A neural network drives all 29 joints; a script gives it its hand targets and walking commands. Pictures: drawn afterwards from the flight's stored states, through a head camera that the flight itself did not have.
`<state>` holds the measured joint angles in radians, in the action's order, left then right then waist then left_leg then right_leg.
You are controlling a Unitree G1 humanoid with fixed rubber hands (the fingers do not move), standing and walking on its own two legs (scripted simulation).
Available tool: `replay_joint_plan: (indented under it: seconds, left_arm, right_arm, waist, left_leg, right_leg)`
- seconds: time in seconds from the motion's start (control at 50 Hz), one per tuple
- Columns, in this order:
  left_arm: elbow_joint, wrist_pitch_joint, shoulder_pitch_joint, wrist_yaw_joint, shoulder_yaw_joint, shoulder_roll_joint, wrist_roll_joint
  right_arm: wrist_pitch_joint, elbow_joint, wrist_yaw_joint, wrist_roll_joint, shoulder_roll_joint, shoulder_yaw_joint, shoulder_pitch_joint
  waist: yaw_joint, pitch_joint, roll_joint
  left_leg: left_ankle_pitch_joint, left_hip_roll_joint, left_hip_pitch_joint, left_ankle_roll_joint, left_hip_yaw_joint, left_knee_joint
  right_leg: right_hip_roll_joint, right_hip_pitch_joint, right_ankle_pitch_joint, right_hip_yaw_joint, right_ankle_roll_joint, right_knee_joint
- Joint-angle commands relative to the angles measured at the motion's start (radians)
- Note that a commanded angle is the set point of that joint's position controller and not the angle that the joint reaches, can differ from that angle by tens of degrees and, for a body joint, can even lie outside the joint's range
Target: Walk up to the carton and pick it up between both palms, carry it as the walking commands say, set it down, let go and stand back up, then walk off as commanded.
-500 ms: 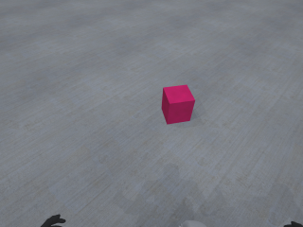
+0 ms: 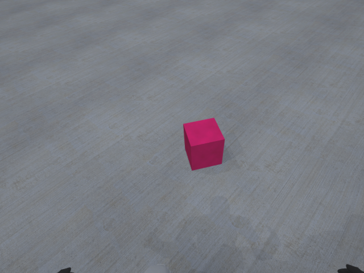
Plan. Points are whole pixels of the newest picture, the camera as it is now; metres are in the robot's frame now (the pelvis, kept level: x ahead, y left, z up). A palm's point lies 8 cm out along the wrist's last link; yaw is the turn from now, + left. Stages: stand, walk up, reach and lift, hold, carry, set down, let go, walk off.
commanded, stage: walk up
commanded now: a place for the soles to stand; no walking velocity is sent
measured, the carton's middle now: (202, 144) +1.01 -0.02 -0.64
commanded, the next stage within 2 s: none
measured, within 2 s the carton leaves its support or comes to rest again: neither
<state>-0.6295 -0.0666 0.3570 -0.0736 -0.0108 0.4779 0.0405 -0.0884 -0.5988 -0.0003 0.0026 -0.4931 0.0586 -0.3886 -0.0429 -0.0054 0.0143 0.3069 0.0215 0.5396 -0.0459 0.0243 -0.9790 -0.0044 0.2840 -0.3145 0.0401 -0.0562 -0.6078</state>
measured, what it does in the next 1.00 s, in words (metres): walks ahead: left foot, then right foot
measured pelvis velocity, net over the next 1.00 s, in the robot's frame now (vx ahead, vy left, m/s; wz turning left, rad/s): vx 0.30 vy -0.07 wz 0.05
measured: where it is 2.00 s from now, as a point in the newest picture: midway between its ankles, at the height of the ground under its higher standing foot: (230, 233)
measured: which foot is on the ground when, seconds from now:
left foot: up 0.00-0.16, down 0.18-0.52, up 0.54-0.92, down 0.94-1.00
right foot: down 0.00-0.18, up 0.20-0.50, down 0.52-0.94, up 0.96-1.00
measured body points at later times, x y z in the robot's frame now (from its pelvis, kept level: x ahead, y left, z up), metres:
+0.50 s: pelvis +0.17 -0.04 -0.01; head +0.17 -0.02 +0.44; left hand +0.28 +0.29 -0.09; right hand +0.25 -0.38 -0.07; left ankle +0.17 +0.13 -0.73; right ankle +0.23 -0.15 -0.72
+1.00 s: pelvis +0.30 -0.07 -0.02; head +0.32 -0.05 +0.43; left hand +0.38 +0.25 -0.12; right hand +0.43 -0.40 -0.07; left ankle +0.38 +0.02 -0.73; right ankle +0.24 -0.15 -0.69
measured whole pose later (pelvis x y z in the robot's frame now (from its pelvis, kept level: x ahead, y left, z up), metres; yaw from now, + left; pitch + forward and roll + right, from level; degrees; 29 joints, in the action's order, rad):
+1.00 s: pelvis +0.30 -0.07 -0.02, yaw +3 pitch -2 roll +0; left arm -0.61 -0.01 0.34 -0.06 -0.01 0.46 0.04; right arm -0.09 -0.60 0.02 0.00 -0.49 0.05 -0.38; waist -0.03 -0.07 0.05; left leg 0.23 -0.03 0.42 -0.06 -0.06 -0.69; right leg 0.02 0.32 -0.47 0.08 -0.07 -1.01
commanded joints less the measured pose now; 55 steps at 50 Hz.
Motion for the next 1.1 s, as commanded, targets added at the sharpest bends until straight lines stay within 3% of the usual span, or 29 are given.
replay_joint_plan:
  seconds: [0.0,0.06,0.1,0.12,0.14,0.16,0.18,0.2,0.24,0.28,0.32,0.44,0.48,0.5,0.52,0.54,0.56,0.64,0.7,0.82,0.86,0.88,0.9,0.92,0.94,0.98,1.0,1.04,1.08]
  left_arm:
    - [0.082,-0.001,-0.012,0.003,-0.124,0.194,-0.015]
    - [0.102,0.005,-0.029,-0.002,-0.127,0.218,-0.011]
    - [0.105,0.012,-0.018,-0.001,-0.122,0.2,-0.014]
    - [0.107,0.013,-0.018,-0.003,-0.104,0.168,-0.013]
    - [0.121,0.009,-0.014,0.006,-0.096,0.117,-0.026]
    - [0.121,0.008,0.001,0.007,-0.093,0.073,-0.024]
    - [0.129,0.016,0.001,0.013,-0.1,0.137,-0.004]
    - [0.117,0.025,-0.026,0.013,-0.102,0.163,0.001]
    - [0.104,0.029,-0.047,0.005,-0.115,0.206,-0.001]
    - [0.084,0.034,-0.039,-0.008,-0.118,0.184,-0.005]
    - [0.078,0.045,-0.052,-0.022,-0.126,0.16,-0.007]
    - [0.066,0.037,-0.076,-0.016,-0.129,0.158,0.001]
    - [0.029,0.015,0.065,-0.001,-0.144,0.178,0.008]
    - [0.015,0.001,0.179,0.019,-0.174,0.265,0.026]
    - [0.054,-0.005,0.094,0.031,-0.171,0.302,0.024]
    - [0.06,-0.001,0.046,0.027,-0.164,0.302,0.008]
    - [0.061,-0.001,0.015,0.025,-0.157,0.279,-0.01]
    - [0.019,-0.007,0.075,0.038,-0.132,0.188,-0.018]
    - [0.039,0.002,0.051,0.037,-0.118,0.159,-0.015]
    - [0.081,0.016,0.005,0.022,-0.122,0.198,-0.011]
    - [0.087,0.029,0.005,0.022,-0.117,0.195,-0.016]
    - [0.096,0.031,-0.019,0.021,-0.113,0.183,-0.021]
    - [0.118,0.028,-0.019,0.021,-0.097,0.129,-0.024]
    - [0.113,0.031,0.034,0.022,-0.095,0.073,-0.024]
    - [0.106,0.045,0.039,0.023,-0.108,0.151,-0.01]
    - [0.1,0.057,-0.035,0.019,-0.112,0.198,-0.004]
    - [0.082,0.059,-0.05,0.016,-0.116,0.203,0.001]
    - [0.066,0.061,-0.005,0.001,-0.121,0.173,-0.008]
    - [0.064,0.08,0.0,-0.014,-0.125,0.156,-0.002]
  right_arm:
    - [0.0,-0.016,-0.021,0.008,-0.164,0.047,0.031]
    - [-0.011,0.001,-0.026,0.004,-0.157,0.05,0.058]
    - [-0.029,-0.026,-0.021,0.001,-0.157,0.054,0.003]
    - [-0.04,-0.051,-0.011,0.001,-0.165,0.063,-0.092]
    - [-0.046,-0.07,0.005,-0.009,-0.197,0.081,-0.217]
    - [-0.046,-0.061,0.021,-0.02,-0.284,0.107,-0.275]
    - [-0.047,-0.025,0.03,-0.007,-0.328,0.118,-0.247]
    - [-0.044,-0.015,0.037,0.0,-0.321,0.113,-0.203]
    - [-0.044,-0.003,0.034,0.006,-0.284,0.097,-0.107]
    - [-0.041,-0.007,0.031,-0.011,-0.27,0.084,-0.092]
    - [-0.04,0.003,0.025,-0.014,-0.279,0.087,-0.079]
    - [-0.027,-0.006,0.016,-0.012,-0.287,0.092,-0.046]
    - [-0.018,0.007,0.012,-0.013,-0.234,0.074,-0.008]
    - [-0.015,0.012,0.012,-0.001,-0.13,0.041,-0.049]
    - [-0.014,-0.002,0.026,0.011,-0.084,0.019,-0.056]
    - [-0.003,-0.023,0.041,0.004,-0.156,0.04,-0.049]
    - [-0.004,-0.041,0.036,0.007,-0.196,0.054,-0.057]
    - [-0.005,-0.053,0.015,0.014,-0.14,0.032,-0.063]
    - [0.003,-0.037,0.017,0.019,-0.139,0.026,-0.019]
    - [0.004,0.001,0.004,0.014,-0.138,0.029,0.054]
    - [-0.01,-0.016,0.013,0.01,-0.125,0.035,-0.016]
    - [-0.02,-0.035,0.022,0.003,-0.133,0.045,-0.116]
    - [-0.028,-0.057,0.038,-0.007,-0.176,0.069,-0.232]
    - [-0.032,-0.046,0.057,-0.017,-0.283,0.099,-0.276]
    - [-0.032,-0.011,0.057,0.0,-0.3,0.103,-0.238]
    - [-0.028,-0.008,0.063,0.002,-0.286,0.096,-0.117]
    - [-0.029,0.002,0.061,0.002,-0.253,0.081,-0.079]
    - [-0.036,-0.009,0.052,-0.007,-0.221,0.064,-0.062]
    - [-0.04,-0.018,0.041,-0.011,-0.246,0.068,-0.096]
  waist:
    - [-0.034,-0.093,0.144]
    - [-0.027,-0.121,0.149]
    - [0.001,-0.063,0.065]
    - [0.062,0.012,-0.008]
    - [0.127,0.13,-0.101]
    - [0.153,0.17,-0.287]
    - [0.132,0.134,-0.183]
    - [0.095,0.022,-0.064]
    - [0.063,-0.017,0.01]
    - [0.049,-0.056,-0.056]
    - [0.049,-0.066,-0.151]
    - [0.056,-0.007,-0.189]
    - [-0.046,0.063,-0.009]
    - [-0.111,0.102,0.261]
    - [-0.068,0.034,0.28]
    - [-0.041,0.008,0.124]
    - [-0.023,-0.006,0.053]
    - [-0.022,0.008,0.114]
    - [-0.026,-0.019,0.138]
    - [-0.036,-0.05,0.126]
    - [-0.002,0.011,0.115]
    - [0.058,0.095,0.034]
    - [0.141,0.157,-0.071]
    - [0.136,0.181,-0.272]
    - [0.106,0.166,-0.152]
    - [0.072,-0.043,-0.001]
    - [0.047,-0.101,0.044]
    - [0.013,-0.12,0.009]
    - [0.039,-0.105,-0.112]
  left_leg:
    - [-0.085,0.04,0.085,0.05,-0.076,0.181]
    - [-0.116,0.067,-0.029,0.032,-0.079,0.284]
    - [-0.111,0.007,-0.159,0.014,-0.143,0.41]
    - [-0.066,-0.016,-0.323,-0.015,-0.102,0.497]
    - [-0.016,0.055,-0.528,-0.078,0.026,0.512]
    - [0.069,0.27,-0.683,-0.166,0.43,0.585]
    - [0.172,0.36,-0.659,-0.238,0.673,0.62]
    - [0.268,0.381,-0.551,-0.263,0.695,0.645]
    - [0.221,0.318,-0.435,-0.226,0.511,0.634]
    - [0.157,0.247,-0.226,-0.185,0.365,0.629]
    - [0.237,0.226,-0.165,-0.188,0.32,0.643]
    - [0.193,0.202,-0.169,-0.171,0.246,0.537]
    - [0.139,0.128,-0.033,-0.105,0.132,0.267]
    - [0.122,0.001,0.159,-0.03,0.028,-0.077]
    - [0.211,-0.089,0.308,0.017,0.002,-0.18]
    - [0.17,-0.031,0.291,0.018,0.081,-0.232]
    - [0.106,-0.013,0.249,0.029,0.065,-0.214]
    - [0.022,-0.005,0.201,0.029,0.006,-0.067]
    - [-0.013,-0.032,0.162,0.026,-0.029,0.027]
    - [-0.07,-0.004,0.002,0.021,-0.133,0.276]
    - [-0.095,-0.018,-0.147,0.006,-0.138,0.384]
    - [-0.132,-0.046,-0.33,-0.018,-0.137,0.467]
    - [-0.044,0.06,-0.529,-0.085,0.075,0.519]
    - [0.016,0.311,-0.698,-0.2,0.556,0.6]
    - [0.098,0.38,-0.673,-0.251,0.723,0.607]
    - [0.344,0.355,-0.458,-0.276,0.638,0.667]
    - [0.272,0.306,-0.354,-0.23,0.528,0.646]
    - [0.161,0.216,-0.226,-0.179,0.395,0.649]
    - [0.249,0.182,-0.19,-0.127,0.358,0.685]
  right_leg:
    - [-0.207,-0.065,-0.121,-0.135,-0.128,0.346]
    - [-0.255,0.018,-0.169,-0.159,-0.163,0.319]
    - [-0.184,0.001,0.035,-0.083,-0.138,0.136]
    - [-0.143,0.027,0.227,-0.039,-0.111,-0.049]
    - [-0.111,0.169,0.269,0.02,-0.055,-0.299]
    - [0.002,0.39,-0.083,0.028,-0.004,-0.516]
    - [-0.001,0.528,-0.214,-0.083,0.007,-0.619]
    - [-0.054,0.543,-0.197,-0.15,0.013,-0.643]
    - [-0.093,0.494,-0.164,-0.169,0.036,-0.553]
    - [-0.087,0.339,-0.174,-0.135,0.032,-0.445]
    - [-0.072,0.292,-0.155,-0.101,0.027,-0.373]
    - [-0.062,0.157,-0.047,-0.019,0.025,-0.108]
    - [-0.013,-0.137,-0.033,-0.012,0.014,0.092]
    - [-0.186,-0.319,-0.207,-0.304,0.009,0.283]
    - [-0.367,-0.304,-0.241,-0.565,-0.057,0.405]
    - [-0.388,-0.27,-0.256,-0.569,-0.084,0.37]
    - [-0.341,-0.215,-0.193,-0.494,-0.089,0.332]
    - [-0.231,-0.288,0.501,-0.177,-0.041,0.18]
    - [-0.174,-0.23,0.532,-0.102,-0.042,0.197]
    - [-0.195,-0.133,0.265,-0.083,-0.045,0.201]
    - [-0.21,-0.12,0.377,-0.066,-0.075,0.085]
    - [-0.178,-0.075,0.441,-0.026,-0.062,-0.094]
    - [-0.122,0.093,0.337,0.008,-0.033,-0.355]
    - [0.03,0.355,-0.163,-0.01,0.019,-0.598]
    - [-0.006,0.446,-0.229,-0.146,0.016,-0.679]
    - [-0.066,0.519,-0.184,-0.18,0.037,-0.663]
    - [-0.074,0.478,-0.156,-0.171,0.036,-0.613]
    - [-0.068,0.362,-0.11,-0.156,0.031,-0.547]
    - [-0.054,0.31,-0.059,-0.111,0.034,-0.478]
